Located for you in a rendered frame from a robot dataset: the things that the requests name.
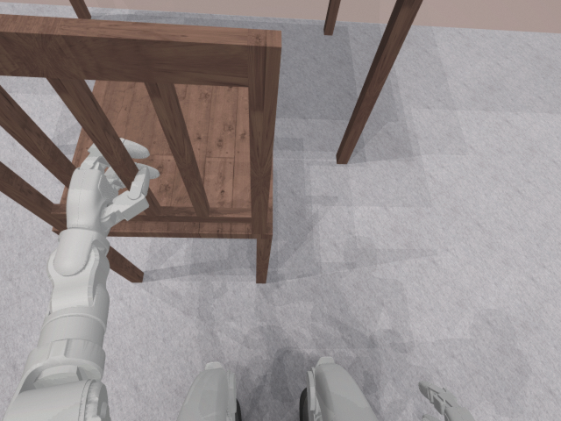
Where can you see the left robot thigh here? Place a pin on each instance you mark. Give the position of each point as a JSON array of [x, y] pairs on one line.
[[211, 397]]

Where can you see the left robot forearm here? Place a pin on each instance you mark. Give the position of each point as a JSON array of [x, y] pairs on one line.
[[70, 347]]

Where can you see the chair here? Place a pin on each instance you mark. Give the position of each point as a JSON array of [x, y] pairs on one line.
[[201, 99]]

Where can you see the right robot thigh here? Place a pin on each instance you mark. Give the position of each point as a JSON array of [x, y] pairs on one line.
[[333, 392]]

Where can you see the robot thigh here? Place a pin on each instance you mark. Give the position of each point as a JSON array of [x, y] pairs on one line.
[[333, 392], [211, 397]]

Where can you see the left robot upper arm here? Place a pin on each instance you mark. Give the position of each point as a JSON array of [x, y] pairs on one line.
[[85, 400]]

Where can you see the left robot hand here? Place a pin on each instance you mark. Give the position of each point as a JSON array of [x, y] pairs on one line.
[[90, 190]]

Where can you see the right robot hand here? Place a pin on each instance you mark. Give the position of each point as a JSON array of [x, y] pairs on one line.
[[444, 402]]

